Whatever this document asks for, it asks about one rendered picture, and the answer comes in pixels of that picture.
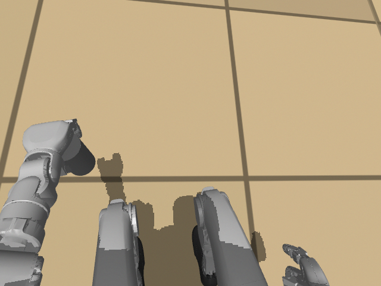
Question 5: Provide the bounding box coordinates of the can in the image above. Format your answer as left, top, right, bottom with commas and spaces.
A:
62, 134, 95, 176

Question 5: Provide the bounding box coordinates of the left robot hand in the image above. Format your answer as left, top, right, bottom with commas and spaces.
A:
23, 119, 82, 176

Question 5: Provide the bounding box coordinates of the right robot hand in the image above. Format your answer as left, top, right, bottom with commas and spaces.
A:
282, 244, 330, 286

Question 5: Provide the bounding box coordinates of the left robot arm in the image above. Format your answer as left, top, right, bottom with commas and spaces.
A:
0, 148, 63, 286

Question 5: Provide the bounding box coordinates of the right robot foot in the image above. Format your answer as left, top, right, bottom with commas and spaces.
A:
192, 225, 217, 286

